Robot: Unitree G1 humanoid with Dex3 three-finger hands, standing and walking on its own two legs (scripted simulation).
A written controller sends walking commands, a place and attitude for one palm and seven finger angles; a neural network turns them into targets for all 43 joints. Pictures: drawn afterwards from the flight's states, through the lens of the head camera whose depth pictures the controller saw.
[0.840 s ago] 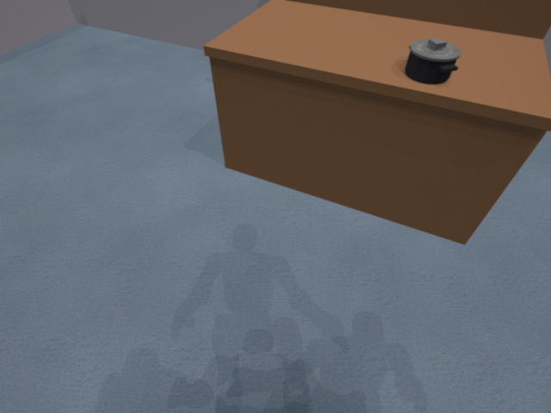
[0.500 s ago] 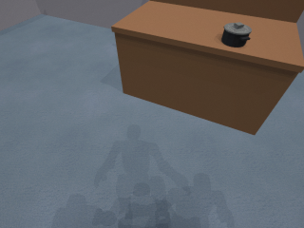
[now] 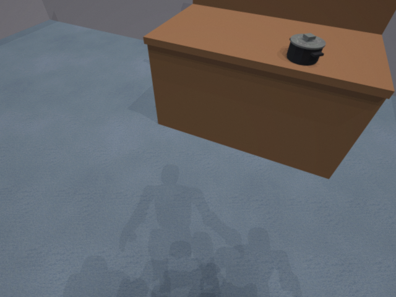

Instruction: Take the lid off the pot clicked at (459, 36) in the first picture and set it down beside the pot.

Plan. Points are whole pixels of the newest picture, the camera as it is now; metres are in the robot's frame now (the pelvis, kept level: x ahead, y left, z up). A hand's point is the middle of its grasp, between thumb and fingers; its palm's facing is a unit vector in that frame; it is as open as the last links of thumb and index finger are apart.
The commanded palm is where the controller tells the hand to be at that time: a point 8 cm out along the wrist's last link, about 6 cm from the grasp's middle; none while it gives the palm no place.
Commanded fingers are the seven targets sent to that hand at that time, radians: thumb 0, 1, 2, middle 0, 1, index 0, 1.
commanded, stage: walk to a spot facing it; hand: left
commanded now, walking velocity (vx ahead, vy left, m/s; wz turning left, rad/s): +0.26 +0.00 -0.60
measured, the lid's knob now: (309, 36) +1.25 -0.45 +0.02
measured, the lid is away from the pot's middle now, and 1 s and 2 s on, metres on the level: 0.00 0.00 0.00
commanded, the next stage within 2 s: none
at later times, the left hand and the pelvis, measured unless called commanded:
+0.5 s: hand out of the picture +0.11 +0.13 -0.16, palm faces -0.18 -0.96 -0.21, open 7.4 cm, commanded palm none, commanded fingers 0.00 0.90 0.90 -0.20 -0.30 -0.20 -0.30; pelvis +0.11 -0.06 +0.00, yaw -15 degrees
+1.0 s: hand (176, 183) +0.49 +0.11 -0.18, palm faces -0.46 -0.86 -0.21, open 7.4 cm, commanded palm none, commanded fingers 0.00 0.90 0.90 -0.20 -0.30 -0.20 -0.30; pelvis +0.34 -0.06 -0.01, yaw -34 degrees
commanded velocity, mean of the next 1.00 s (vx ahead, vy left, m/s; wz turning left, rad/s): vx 0.30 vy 0.00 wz -0.58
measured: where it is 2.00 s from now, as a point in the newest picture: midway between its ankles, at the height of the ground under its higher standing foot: (230, 262)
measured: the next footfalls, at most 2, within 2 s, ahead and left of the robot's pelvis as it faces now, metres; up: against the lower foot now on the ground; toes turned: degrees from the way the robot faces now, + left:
left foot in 0.80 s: +0.42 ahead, +0.01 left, +0.00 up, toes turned -19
right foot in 1.32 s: +0.46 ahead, -0.30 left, +0.00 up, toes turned -51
